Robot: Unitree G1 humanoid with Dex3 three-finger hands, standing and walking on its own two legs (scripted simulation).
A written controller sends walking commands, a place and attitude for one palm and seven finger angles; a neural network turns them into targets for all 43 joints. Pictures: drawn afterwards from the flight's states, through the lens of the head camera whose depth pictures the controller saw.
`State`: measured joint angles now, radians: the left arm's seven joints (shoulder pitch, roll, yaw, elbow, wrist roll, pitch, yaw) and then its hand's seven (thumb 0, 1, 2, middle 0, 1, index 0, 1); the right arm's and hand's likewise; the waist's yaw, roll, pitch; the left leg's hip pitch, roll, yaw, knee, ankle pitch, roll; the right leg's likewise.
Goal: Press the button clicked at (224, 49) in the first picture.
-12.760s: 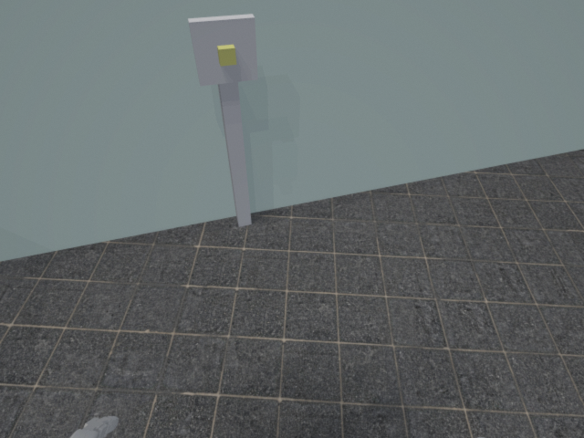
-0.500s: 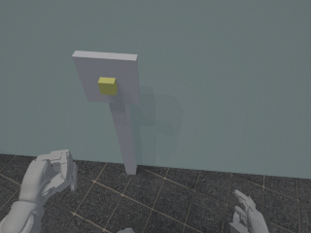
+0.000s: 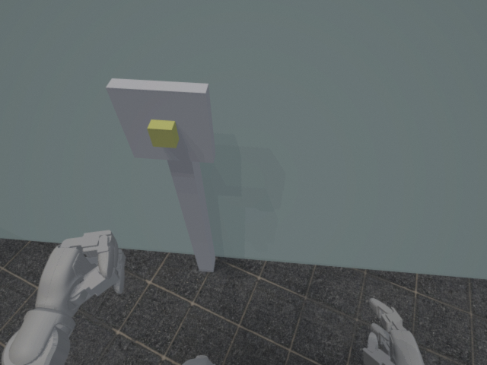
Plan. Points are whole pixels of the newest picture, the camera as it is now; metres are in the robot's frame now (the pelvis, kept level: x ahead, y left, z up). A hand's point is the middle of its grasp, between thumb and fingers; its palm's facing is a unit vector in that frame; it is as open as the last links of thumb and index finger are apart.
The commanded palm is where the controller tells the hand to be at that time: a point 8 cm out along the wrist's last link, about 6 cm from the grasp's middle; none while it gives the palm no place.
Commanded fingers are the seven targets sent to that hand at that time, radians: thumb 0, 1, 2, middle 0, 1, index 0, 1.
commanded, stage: aim a knuckle at the button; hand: left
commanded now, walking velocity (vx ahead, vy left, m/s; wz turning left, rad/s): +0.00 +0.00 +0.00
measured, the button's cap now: (164, 132) +0.52 +0.19 +0.08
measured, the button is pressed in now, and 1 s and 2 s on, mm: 0 0 0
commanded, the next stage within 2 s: none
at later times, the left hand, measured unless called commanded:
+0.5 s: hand (149, 222) +0.32 +0.18 +0.06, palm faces -0.04 -1.00 -0.03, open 3.1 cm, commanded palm +0.31 +0.23 +0.06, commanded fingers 0.00 0.90 0.90 -1.30 -1.50 -1.30 -1.50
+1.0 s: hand (173, 189) +0.41 +0.16 +0.05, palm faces -0.06 -1.00 -0.01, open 3.1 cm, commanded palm +0.38 +0.21 +0.05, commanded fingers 0.00 0.90 0.90 -1.30 -1.50 -1.30 -1.50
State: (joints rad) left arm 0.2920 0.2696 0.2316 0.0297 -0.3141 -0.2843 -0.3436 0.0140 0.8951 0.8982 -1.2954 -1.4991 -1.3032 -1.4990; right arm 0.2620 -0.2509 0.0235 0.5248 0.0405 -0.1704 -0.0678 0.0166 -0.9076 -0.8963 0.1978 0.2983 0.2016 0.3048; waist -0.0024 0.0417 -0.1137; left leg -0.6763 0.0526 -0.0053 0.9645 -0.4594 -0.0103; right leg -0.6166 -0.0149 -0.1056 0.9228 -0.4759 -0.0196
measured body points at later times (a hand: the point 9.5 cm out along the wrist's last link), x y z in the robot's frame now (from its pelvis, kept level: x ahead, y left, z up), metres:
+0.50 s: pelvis -0.01 +0.00 +0.00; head +0.04 -0.01 +0.45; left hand +0.32 +0.23 +0.07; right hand +0.11 -0.26 -0.10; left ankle +0.01 +0.12 -0.69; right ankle -0.01 -0.11 -0.69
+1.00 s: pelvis -0.01 +0.00 -0.01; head +0.07 +0.00 +0.43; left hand +0.40 +0.21 +0.05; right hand +0.08 -0.26 -0.12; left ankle +0.01 +0.12 -0.69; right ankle -0.01 -0.11 -0.69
